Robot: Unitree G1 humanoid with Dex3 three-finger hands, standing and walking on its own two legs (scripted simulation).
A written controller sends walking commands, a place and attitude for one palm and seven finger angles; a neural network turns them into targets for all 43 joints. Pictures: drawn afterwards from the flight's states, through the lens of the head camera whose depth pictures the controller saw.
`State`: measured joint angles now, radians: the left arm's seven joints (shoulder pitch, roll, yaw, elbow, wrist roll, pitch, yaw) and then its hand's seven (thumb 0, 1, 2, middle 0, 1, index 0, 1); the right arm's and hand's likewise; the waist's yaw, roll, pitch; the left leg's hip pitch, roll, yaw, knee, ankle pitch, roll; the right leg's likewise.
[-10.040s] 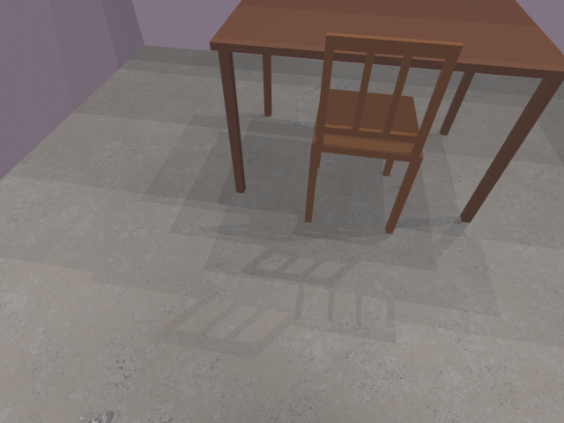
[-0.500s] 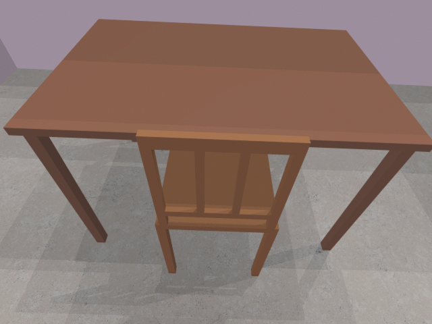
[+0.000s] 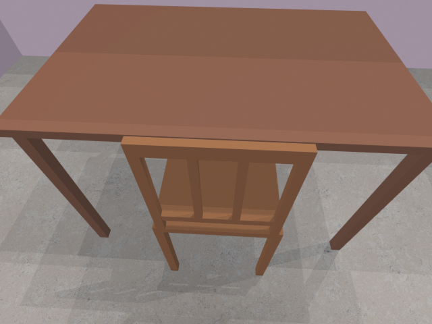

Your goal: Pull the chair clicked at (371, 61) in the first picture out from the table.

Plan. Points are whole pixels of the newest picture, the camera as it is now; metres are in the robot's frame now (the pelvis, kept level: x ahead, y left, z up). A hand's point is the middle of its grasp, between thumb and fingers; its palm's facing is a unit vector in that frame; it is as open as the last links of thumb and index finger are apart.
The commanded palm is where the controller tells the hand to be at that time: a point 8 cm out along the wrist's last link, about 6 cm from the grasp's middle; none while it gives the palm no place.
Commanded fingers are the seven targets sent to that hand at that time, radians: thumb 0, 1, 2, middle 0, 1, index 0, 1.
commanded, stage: come to a stop and stand still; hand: left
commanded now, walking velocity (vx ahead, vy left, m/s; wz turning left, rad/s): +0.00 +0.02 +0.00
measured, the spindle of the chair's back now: (196, 190) +0.43 +0.08 -0.09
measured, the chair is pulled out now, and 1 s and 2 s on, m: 0.00 0.00 0.00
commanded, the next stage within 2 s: look again from close up in 0.58 s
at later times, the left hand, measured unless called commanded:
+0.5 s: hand out of the picture -0.02 +0.21 -0.15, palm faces -0.01 -0.97 -0.26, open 7.4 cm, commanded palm none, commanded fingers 0.00 0.90 0.90 -0.20 -0.30 -0.20 -0.30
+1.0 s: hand out of the picture -0.03 +0.18 -0.16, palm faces -0.01 -0.98 -0.21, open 7.3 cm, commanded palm none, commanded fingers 0.00 0.90 0.90 -0.20 -0.30 -0.20 -0.30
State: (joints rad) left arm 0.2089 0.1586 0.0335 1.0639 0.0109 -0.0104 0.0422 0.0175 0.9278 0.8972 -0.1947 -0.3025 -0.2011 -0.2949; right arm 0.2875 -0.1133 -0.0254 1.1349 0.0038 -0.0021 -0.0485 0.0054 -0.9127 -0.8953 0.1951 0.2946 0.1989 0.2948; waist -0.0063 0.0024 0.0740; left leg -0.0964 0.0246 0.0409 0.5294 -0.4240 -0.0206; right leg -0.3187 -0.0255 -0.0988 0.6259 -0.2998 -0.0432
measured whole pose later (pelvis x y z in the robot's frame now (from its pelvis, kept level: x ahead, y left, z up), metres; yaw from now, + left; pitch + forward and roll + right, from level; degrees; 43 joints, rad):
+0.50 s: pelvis -0.05 +0.02 +0.01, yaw -2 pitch -2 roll +2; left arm 0.30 0.17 0.00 1.02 0.02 0.01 0.02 0.01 0.91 0.90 -0.20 -0.30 -0.20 -0.30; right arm 0.33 -0.19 0.00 1.00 -0.02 -0.01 0.00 0.01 -0.92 -0.90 0.19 0.29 0.20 0.29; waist 0.01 0.04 0.00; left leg -0.12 -0.01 0.10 0.48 -0.33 0.01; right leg -0.34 -0.04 -0.04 0.53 -0.17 -0.02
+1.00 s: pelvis -0.03 +0.01 +0.01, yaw -2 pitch -1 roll +1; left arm 0.28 0.13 -0.01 1.13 0.01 -0.01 0.03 0.02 0.93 0.90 -0.20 -0.30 -0.20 -0.30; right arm 0.36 -0.12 0.02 1.14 -0.01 -0.03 -0.03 0.01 -0.91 -0.90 0.19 0.29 0.20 0.29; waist -0.01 0.02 0.04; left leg -0.08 0.01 0.08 0.44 -0.33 -0.01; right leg -0.30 -0.02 -0.06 0.51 -0.19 -0.03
